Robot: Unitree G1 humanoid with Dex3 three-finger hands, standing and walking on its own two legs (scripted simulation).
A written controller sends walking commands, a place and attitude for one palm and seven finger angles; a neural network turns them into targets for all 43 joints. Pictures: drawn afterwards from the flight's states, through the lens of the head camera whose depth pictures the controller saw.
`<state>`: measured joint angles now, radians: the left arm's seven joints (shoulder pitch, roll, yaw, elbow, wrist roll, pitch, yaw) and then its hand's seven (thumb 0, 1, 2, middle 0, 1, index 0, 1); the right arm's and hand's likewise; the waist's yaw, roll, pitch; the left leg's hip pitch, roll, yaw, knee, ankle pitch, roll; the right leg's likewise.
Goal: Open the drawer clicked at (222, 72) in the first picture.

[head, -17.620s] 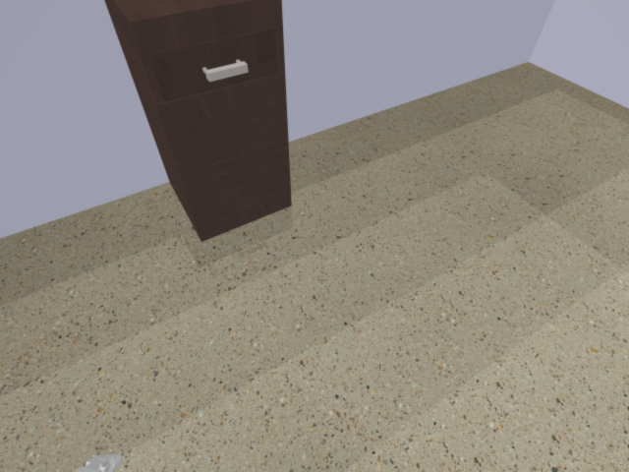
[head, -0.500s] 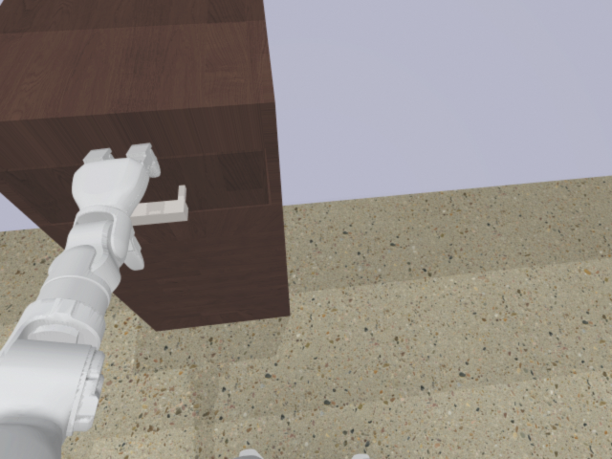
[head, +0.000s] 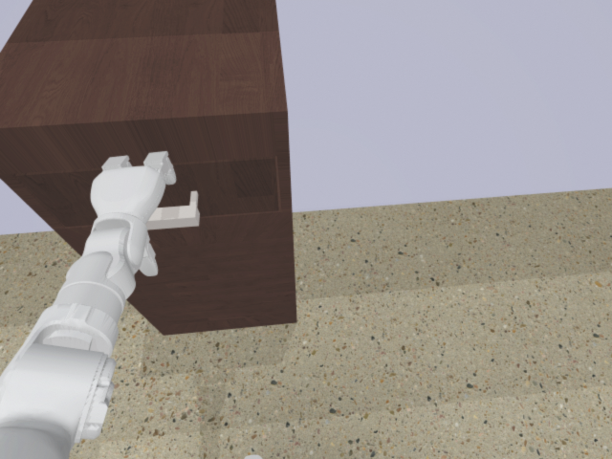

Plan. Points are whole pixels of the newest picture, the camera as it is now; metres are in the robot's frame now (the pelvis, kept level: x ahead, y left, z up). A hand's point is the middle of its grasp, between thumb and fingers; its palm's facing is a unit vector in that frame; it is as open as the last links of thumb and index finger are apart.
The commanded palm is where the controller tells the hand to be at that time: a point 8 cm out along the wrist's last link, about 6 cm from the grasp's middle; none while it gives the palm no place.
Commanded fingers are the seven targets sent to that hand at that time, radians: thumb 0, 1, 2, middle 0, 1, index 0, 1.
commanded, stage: move the hooked fingers above the handle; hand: left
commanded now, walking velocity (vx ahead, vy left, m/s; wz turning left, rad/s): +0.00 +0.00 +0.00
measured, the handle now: (160, 208) +0.50 +0.24 -0.03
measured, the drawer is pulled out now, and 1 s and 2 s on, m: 0.00 0.00 0.00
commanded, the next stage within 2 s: lower the fingers behind the handle in 0.12 s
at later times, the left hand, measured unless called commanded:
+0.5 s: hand (152, 223) +0.45 +0.23 +0.00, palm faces -0.09 -0.05 -1.00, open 13.9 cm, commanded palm +0.43 +0.23 +0.06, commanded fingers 0.00 -0.50 0.30 -0.30 -1.20 -0.30 -1.20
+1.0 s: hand (152, 236) +0.44 +0.24 -0.03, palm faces -0.08 -0.04 -1.00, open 13.9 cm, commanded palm +0.43 +0.23 +0.03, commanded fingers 0.00 -0.50 0.30 -0.30 -1.20 -0.30 -1.20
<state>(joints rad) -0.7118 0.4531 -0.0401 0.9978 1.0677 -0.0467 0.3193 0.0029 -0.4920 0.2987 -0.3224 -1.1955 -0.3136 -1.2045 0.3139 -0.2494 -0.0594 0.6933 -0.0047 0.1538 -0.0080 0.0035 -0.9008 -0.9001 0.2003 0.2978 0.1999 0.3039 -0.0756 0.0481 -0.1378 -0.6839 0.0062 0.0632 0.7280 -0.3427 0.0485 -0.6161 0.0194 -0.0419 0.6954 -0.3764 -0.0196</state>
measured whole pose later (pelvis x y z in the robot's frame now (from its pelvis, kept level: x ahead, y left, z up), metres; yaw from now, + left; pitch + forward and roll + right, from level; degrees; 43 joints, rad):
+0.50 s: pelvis +0.00 -0.01 +0.00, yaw +0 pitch +18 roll -1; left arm -0.68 0.47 -0.01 0.99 1.08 -0.10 0.33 0.00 -0.49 0.30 -0.32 -1.20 -0.31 -1.20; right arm 0.33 -0.26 -0.06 0.70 -0.01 0.15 -0.02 0.00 -0.90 -0.90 0.20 0.30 0.20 0.30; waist -0.08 0.04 -0.14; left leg -0.71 0.02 0.06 0.75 -0.35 0.03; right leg -0.65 0.03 -0.05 0.72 -0.39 -0.03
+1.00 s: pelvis -0.01 +0.00 -0.02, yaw +0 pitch +21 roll -2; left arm -0.70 0.47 -0.01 1.05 1.10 -0.10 0.38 0.00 -0.49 0.30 -0.31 -1.20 -0.31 -1.20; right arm 0.32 -0.25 -0.07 0.71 -0.02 0.14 -0.01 0.00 -0.90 -0.90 0.20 0.30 0.20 0.30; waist -0.10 0.05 -0.17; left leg -0.85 0.02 0.05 0.86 -0.39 0.04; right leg -0.77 0.03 -0.06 0.82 -0.42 -0.03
